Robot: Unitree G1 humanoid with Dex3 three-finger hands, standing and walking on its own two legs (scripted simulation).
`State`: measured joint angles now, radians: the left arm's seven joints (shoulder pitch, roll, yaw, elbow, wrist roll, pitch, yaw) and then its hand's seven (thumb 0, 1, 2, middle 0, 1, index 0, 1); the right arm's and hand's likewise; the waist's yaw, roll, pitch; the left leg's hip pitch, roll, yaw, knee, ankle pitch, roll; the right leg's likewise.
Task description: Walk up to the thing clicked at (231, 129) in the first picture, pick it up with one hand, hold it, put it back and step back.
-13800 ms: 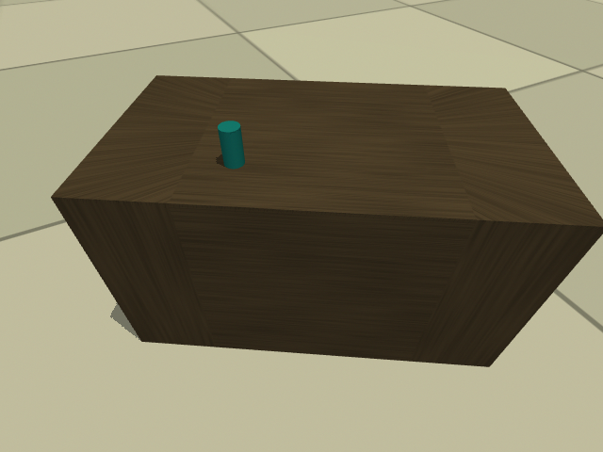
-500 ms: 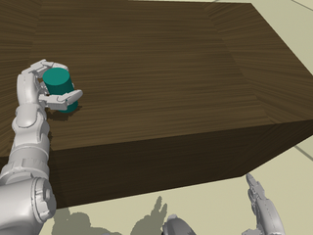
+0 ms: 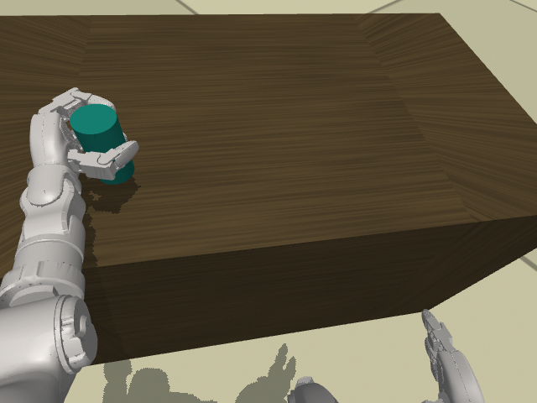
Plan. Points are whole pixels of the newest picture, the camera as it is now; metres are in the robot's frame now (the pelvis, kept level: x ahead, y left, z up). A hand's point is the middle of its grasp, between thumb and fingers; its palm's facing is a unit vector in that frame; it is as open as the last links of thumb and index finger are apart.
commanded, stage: settle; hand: left
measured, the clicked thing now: (105, 146) +0.51 +0.17 +0.10
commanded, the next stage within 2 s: lift in 0.50 s
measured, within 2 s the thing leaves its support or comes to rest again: neither
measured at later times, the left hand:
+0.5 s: hand (97, 125) +0.51 +0.17 +0.13, palm faces +0.09 -1.00 +0.01, open 8.7 cm
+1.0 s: hand (89, 119) +0.49 +0.17 +0.17, palm faces +0.06 -1.00 -0.01, open 8.7 cm
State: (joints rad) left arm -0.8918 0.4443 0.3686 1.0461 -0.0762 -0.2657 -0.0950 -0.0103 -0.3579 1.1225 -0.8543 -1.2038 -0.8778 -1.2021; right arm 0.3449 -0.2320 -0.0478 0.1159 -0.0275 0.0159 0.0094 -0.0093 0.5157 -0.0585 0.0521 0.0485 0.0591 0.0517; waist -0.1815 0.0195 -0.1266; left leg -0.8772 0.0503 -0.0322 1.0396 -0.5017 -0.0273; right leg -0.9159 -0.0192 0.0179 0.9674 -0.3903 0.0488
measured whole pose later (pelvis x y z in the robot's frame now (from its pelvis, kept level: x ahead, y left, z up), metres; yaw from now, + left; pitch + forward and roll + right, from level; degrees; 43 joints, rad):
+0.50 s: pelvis +0.01 +0.00 +0.01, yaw +0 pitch +17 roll -1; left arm -0.88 0.43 0.36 1.01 -0.09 -0.22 -0.10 -0.01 -0.38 1.16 -0.85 -1.23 -0.87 -1.23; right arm 0.33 -0.23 -0.06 0.18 -0.01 0.01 0.00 -0.01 0.53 -0.06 0.05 0.05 0.06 0.05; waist -0.16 0.02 -0.12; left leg -0.79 0.05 -0.03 0.96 -0.48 -0.03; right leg -0.83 -0.02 0.02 0.90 -0.37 0.05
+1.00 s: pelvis +0.02 +0.00 +0.03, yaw +0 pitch +13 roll -1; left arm -0.75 0.36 0.29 0.83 -0.13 -0.12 -0.10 -0.01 -0.38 1.16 -0.85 -1.23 -0.87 -1.23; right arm 0.35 -0.25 -0.09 0.24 0.02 0.00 -0.02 -0.01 0.52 -0.06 0.05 0.05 0.06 0.05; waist -0.11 0.03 -0.14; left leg -0.64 0.05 -0.02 0.87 -0.46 -0.03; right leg -0.69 -0.02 0.02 0.82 -0.36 0.05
